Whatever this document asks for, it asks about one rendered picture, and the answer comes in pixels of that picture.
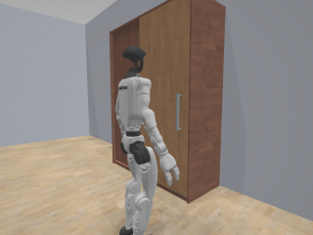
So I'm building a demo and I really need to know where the right robot upper arm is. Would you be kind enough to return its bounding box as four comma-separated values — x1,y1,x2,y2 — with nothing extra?
135,77,152,123

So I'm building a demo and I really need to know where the right robot forearm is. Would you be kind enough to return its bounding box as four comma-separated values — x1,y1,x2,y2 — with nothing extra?
144,109,168,157

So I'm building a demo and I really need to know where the right robot shin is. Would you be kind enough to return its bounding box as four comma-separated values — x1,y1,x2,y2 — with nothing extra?
132,198,153,235

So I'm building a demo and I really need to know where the robot right hand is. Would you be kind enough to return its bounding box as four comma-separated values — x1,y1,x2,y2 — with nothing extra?
159,153,180,186

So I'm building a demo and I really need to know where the left robot forearm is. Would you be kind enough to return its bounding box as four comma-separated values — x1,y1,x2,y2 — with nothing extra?
115,114,128,137

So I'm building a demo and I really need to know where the handle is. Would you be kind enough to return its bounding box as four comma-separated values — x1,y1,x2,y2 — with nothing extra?
175,93,182,131

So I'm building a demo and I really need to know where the wardrobe door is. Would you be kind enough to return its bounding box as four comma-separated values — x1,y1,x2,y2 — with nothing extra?
112,21,141,165
139,0,191,198

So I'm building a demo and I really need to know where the left robot foot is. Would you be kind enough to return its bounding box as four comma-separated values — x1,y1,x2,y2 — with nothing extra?
119,223,133,235

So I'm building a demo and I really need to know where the left robot upper arm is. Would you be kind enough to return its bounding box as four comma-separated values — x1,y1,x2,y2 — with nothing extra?
115,82,120,116

